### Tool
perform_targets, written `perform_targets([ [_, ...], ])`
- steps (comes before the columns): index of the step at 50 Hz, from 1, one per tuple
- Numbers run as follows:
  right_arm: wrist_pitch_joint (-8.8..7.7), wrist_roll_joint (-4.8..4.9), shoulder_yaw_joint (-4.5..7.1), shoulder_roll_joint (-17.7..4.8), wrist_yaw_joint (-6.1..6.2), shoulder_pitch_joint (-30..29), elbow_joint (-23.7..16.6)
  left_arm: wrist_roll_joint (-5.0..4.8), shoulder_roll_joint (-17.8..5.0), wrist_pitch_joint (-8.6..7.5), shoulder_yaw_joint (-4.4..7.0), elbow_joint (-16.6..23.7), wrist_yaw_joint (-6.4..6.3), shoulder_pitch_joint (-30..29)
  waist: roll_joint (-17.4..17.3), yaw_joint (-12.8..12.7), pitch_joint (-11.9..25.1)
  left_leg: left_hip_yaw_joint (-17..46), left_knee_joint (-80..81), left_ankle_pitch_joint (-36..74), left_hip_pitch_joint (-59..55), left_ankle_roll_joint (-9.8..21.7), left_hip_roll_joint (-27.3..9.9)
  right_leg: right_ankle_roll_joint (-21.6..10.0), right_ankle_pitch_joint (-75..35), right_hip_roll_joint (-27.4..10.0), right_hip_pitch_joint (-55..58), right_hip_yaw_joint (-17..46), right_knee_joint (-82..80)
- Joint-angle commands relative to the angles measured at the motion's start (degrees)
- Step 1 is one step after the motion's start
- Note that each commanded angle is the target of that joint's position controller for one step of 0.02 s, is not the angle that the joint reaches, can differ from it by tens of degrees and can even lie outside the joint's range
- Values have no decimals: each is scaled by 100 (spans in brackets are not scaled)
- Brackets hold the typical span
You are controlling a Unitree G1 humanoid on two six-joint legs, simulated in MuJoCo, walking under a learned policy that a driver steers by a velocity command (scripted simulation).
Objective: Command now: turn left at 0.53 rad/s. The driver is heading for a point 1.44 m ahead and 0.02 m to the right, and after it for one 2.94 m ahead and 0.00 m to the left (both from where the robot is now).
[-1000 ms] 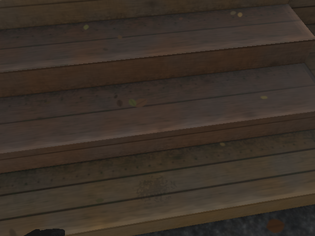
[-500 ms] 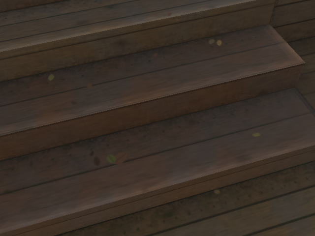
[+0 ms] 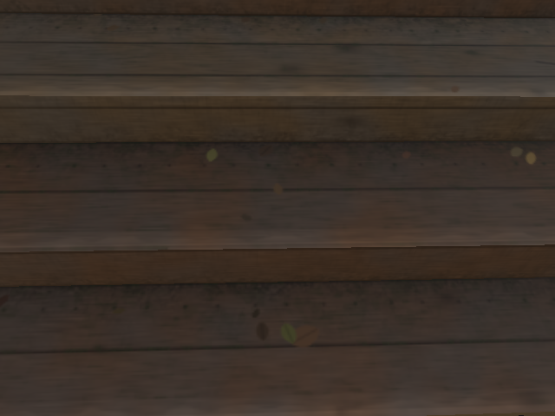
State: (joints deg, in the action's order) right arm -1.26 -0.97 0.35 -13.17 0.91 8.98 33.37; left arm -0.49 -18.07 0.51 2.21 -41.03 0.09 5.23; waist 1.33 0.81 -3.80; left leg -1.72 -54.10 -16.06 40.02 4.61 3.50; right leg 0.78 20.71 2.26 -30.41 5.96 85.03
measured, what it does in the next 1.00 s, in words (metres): climbs: right foot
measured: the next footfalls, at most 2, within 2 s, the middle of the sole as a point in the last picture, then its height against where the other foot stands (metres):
right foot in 0.58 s outside the picture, level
left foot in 1.12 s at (195, 341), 0.14 m higher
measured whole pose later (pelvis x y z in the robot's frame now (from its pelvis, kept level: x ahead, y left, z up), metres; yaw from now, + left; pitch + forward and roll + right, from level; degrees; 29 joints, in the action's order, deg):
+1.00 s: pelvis +0.26 -0.02 +0.06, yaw +12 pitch +2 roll +3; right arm -1.7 1.4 -3.0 -5.5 -2.6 7.9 38.0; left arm 0.7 -1.7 -0.8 -2.5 -58.0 -2.5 41.1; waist -1.8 -6.1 2.0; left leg -3.6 -106.3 -8.8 76.8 -0.2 -5.6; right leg 0.4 24.8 -3.4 3.7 -0.2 18.9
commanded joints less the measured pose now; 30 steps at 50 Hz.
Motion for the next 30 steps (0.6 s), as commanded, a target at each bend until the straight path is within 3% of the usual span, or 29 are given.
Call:
perform_targets([
  [1, -71, 83, 215, -546, 101, 71, -348, 31, -52, 31, -20, 371, -59, 676, -481, -304, 689, 2585, 2805, 121, -1138, 783, -1002, -40, -276, -85, -872, -33, 875],
  [2, -86, 64, 202, -570, 115, 132, -335, 81, 3, 33, -50, 427, -91, 734, -583, -316, 726, 2664, 2914, 11, -1131, 811, -1019, -76, -295, -47, -1070, -53, 1317],
  [4, -49, 91, 185, -640, 182, 220, -326, 95, 10, 37, -74, 569, -141, 672, -438, -314, 712, 2494, 3127, -606, -1152, 765, -905, -64, -702, -76, -1313, -47, 1293],
  [5, 67, 137, 163, -658, 196, 171, -311, 119, 134, 57, -138, 783, -193, 593, -528, -385, 666, 2290, 3136, -801, -1187, 620, -690, 44, -784, -178, -1458, 88, 690],
  [8, 271, 92, 97, -687, 311, 210, -433, 149, 56, 81, -112, 1001, -306, 456, -636, -273, 721, 2444, 3184, -758, -1382, 772, -678, 443, -1150, -50, -1549, 49, 284],
  [9, 422, 77, 24, -564, 401, 114, -564, 98, 281, 109, -187, 1155, -369, 258, -849, -200, 786, 2564, 3304, -587, -1735, 904, -774, 629, -758, 5, -1761, -107, -21],
  [12, 588, -35, -50, -573, 534, 310, -696, -33, 208, 108, -184, 1183, -455, 331, -941, -28, 1011, 2902, 3286, -559, -2310, 1061, -1081, 894, -496, 10, -2002, -42, -8],
  [14, 574, 0, -45, -695, 556, 512, -660, -59, 138, 45, -166, 1168, -417, 579, -1002, -16, 1214, 3215, 3453, -1499, -2599, 1102, -1210, 929, -348, -54, -2089, -35, -55],
  [17, 518, 18, -14, -776, 513, 708, -556, -70, 91, -71, -156, 1119, -341, 782, -1026, 9, 1110, 3518, 3666, -2479, -2857, 1136, -1343, 880, -109, -173, -2185, -71, -393],
  [20, 468, 40, 63, -786, 456, 649, -421, -22, 144, -173, -187, 1011, -278, 979, -1056, -120, 887, 3234, 3720, -2637, -2754, 1065, -1274, 761, -5, -359, -1852, -199, -1490],
  [22, 368, 93, 116, -761, 350, 435, -493, -43, 168, -197, -203, 857, -222, 1151, -1063, -155, 939, 2943, 3760, -2432, -2533, 960, -1301, 540, 147, -456, -1008, -314, -2477],
  [23, 294, 106, 164, -817, 259, 288, -486, -46, 70, -198, -152, 679, -203, 1350, -1043, -211, 910, 2491, 3899, -2199, -2057, 886, -1167, 386, 217, -301, -224, -812, -2941],
  [24, 236, 140, 179, -852, 168, 137, -446, -39, 33, -188, -117, 563, -204, 1640, -1149, -344, 791, 2266, 4006, -2208, -1609, 869, -1099, 224, 172, -308, 537, -919, -3421],
  [25, 190, 135, 158, -749, 64, 107, -336, -15, 108, -171, -119, 424, -187, 1898, -1239, -423, 668, 2091, 3888, -2459, -1401, 887, -1052, 35, 94, -267, 999, -1170, -3902],
  [26, 144, 192, 137, -646, -4, 7, -306, -29, 146, -163, -96, 236, -175, 2252, -1149, -545, 432, 1954, 3587, -2763, -1111, 844, -1037, -176, -358, -327, 1470, -1247, -4709],
  [27, 115, 218, 85, -433, -59, 17, -243, -42, 263, -153, -96, -33, -132, 2603, -849, -603, 212, 1658, 2948, -2882, -973, 777, -899, -322, -506, -263, 1789, -1412, -5627],
  [28, 86, 142, 22, -160, -115, 159, -172, -6, 420, -179, -130, -306, -51, 2933, -273, -563, 232, 1153, 1734, -2547, -827, 647, -600, -324, -320, -244, 2165, -1287, -5969],
  [29, 20, 93, -70, 283, -216, -175, -300, 156, 557, -312, -182, -495, 82, 3491, 539, -783, 395, 550, -803, -1930, 511, 195, -31, -486, -15, -849, 3063, 19, -5752],
  [30, -66, 172, -89, 439, -298, 283, -296, 243, -15, -422, -122, -137, 121, 2983, 768, -227, 85, 1016, -2372, -950, 1521, -40, 135, -1003, 1458, -1922, 2594, 2618, -6760],
])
